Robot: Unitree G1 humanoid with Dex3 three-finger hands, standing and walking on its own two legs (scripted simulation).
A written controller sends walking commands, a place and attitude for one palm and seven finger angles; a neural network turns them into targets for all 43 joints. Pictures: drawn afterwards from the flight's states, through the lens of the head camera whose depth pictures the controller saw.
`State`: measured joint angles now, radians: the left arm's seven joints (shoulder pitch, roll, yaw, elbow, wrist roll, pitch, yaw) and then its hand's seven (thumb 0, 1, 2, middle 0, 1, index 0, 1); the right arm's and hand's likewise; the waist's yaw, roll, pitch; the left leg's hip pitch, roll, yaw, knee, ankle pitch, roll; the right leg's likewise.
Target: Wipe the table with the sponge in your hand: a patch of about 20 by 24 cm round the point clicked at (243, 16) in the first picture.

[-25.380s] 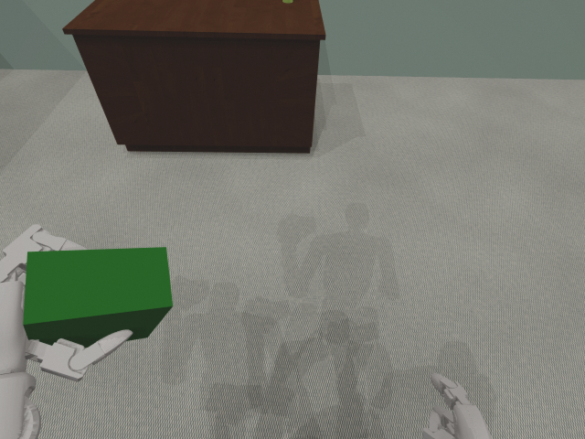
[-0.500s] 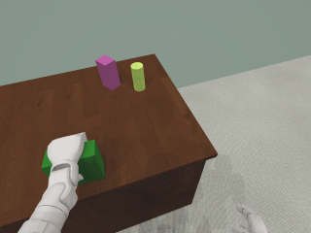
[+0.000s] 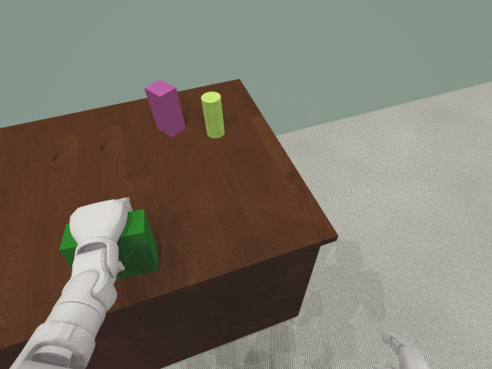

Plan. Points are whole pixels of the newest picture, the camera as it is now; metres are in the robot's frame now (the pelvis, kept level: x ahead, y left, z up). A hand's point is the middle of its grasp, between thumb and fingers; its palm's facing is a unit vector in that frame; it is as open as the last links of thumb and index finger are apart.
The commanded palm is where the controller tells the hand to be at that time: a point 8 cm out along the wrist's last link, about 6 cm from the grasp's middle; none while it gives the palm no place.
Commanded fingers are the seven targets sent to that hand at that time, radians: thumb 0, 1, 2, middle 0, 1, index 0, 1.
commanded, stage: wipe forward along the first lane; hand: left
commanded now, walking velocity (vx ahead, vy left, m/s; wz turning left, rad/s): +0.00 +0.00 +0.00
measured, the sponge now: (117, 254) +0.31 +0.29 -0.04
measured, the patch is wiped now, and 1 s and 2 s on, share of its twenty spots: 0.20 0.40 0.45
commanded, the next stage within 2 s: slide across to the middle lane in 1.36 s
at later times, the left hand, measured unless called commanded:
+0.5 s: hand (110, 212) +0.38 +0.31 +0.00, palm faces -0.13 +0.00 -0.99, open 10.3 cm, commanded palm +0.37 +0.32 +0.03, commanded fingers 0.00 0.10 1.30 -1.20 -1.60 -1.20 -1.60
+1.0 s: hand (105, 190) +0.43 +0.34 +0.00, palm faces -0.12 +0.01 -0.99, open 10.3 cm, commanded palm +0.43 +0.33 +0.03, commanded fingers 0.00 0.10 1.30 -1.20 -1.60 -1.20 -1.60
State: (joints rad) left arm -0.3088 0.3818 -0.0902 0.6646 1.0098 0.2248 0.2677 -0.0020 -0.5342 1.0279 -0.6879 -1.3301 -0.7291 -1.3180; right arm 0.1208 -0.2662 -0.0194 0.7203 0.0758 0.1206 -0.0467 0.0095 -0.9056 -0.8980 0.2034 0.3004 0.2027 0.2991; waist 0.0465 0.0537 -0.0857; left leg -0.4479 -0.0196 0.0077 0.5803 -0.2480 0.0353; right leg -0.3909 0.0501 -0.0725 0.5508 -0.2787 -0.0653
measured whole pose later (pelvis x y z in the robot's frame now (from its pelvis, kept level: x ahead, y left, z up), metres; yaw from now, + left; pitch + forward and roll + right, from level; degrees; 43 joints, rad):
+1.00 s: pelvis -0.02 +0.02 -0.03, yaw -2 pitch +18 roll -3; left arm -0.84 0.63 0.04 1.23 1.08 0.09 0.29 0.03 -0.56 1.04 -0.71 -1.31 -0.76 -1.29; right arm 0.28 -0.28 0.00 0.72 0.06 0.09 -0.01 0.01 -0.90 -0.90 0.21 0.30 0.20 0.30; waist -0.09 0.05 -0.14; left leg -0.82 0.01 0.00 0.80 -0.30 0.06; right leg -0.74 0.07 -0.09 0.71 -0.29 -0.05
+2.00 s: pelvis +0.02 +0.04 -0.02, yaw -1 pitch +20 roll -5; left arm -0.96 0.58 -0.12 1.22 1.03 0.19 0.24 0.01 -0.56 1.04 -0.71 -1.31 -0.76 -1.30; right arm 0.31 -0.24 -0.02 0.79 0.03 0.11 0.02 0.00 -0.90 -0.90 0.21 0.30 0.21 0.30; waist -0.09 0.04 -0.14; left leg -0.78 -0.02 -0.01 0.77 -0.34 0.08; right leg -0.67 0.05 -0.09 0.64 -0.32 -0.01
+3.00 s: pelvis +0.04 +0.03 -0.01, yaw -1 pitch +15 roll -3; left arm -0.67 0.35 -0.14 0.99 0.99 0.32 0.36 -0.01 -0.51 1.02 -0.67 -1.33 -0.71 -1.31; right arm 0.21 -0.24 -0.03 0.73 0.06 0.20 0.03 0.01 -0.91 -0.90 0.20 0.30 0.20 0.30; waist -0.03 0.04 -0.17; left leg -0.59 -0.02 0.02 0.66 -0.33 0.07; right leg -0.51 0.05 -0.05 0.56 -0.31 -0.02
